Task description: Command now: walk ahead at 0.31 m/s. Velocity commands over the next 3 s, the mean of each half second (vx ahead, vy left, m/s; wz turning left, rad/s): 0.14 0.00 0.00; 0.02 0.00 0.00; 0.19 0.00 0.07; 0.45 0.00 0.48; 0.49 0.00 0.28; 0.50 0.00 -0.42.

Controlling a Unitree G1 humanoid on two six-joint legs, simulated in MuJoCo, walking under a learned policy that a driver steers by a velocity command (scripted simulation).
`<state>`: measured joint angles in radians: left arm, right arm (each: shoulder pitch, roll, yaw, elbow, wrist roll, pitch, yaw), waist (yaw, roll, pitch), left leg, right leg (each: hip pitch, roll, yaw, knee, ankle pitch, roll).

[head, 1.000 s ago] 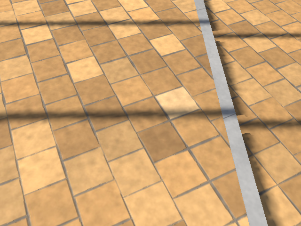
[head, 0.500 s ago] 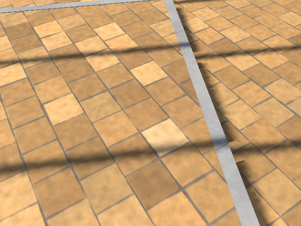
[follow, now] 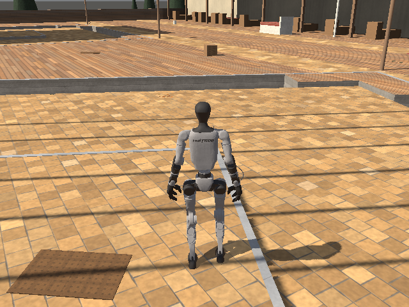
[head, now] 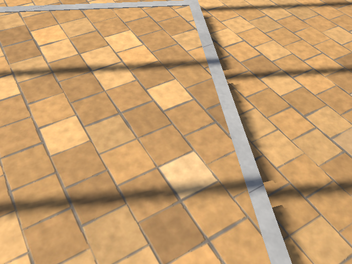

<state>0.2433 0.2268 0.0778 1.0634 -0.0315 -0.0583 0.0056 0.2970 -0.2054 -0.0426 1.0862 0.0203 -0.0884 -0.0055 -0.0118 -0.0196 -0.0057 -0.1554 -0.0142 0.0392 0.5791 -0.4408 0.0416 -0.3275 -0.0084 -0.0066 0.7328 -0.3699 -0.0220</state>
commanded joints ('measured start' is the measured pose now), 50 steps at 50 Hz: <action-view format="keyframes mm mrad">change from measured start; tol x16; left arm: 1 -254 97 13 -144 10 -51 -6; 9 -323 5 -20 -169 8 -14 -23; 16 0 156 14 -77 65 11 -4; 22 -294 94 -25 -118 51 19 -8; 50 -97 81 -26 0 25 52 30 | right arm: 1 256 -156 -26 41 -21 -8 -3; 34 -63 -97 -19 -35 -39 64 -39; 50 47 -64 -5 -9 -24 63 -31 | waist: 1 -96 182 88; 13 88 171 -21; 17 54 -120 -344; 20 -3 -36 -40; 31 5 107 104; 50 14 22 -4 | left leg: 1 390 390 -502 -235 768 226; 3 405 341 -343 -189 1014 178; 8 68 160 -75 -288 998 86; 13 108 181 -88 -133 1112 48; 15 -53 95 -59 139 705 -12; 16 -190 0 -58 446 -80 -66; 17 -166 -5 -155 568 -268 -86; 28 98 47 -18 -25 193 -33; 32 -284 104 -114 -273 -180 11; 50 -90 67 -52 -186 333 -13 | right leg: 1 -595 11 -4 386 -205 -6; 4 -608 -39 0 398 -47 -19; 13 114 72 -65 -257 434 -68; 16 624 -370 362 -216 1233 -337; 21 10 -207 228 -480 253 -200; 29 -184 -108 135 -516 -289 -51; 34 170 -20 11 -320 113 -20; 50 180 -41 29 -269 420 -51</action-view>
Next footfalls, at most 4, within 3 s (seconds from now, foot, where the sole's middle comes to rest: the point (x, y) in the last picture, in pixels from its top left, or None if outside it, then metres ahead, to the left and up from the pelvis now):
0.28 right None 0.24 -0.10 -0.76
0.58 left None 0.15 0.12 -0.76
1.92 left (142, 241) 0.60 0.13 -0.76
2.42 right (160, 168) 0.94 0.07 -0.76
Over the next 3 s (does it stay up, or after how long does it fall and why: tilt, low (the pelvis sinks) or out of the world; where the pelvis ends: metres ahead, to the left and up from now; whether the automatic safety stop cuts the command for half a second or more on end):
stays up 1.03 0.24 0.01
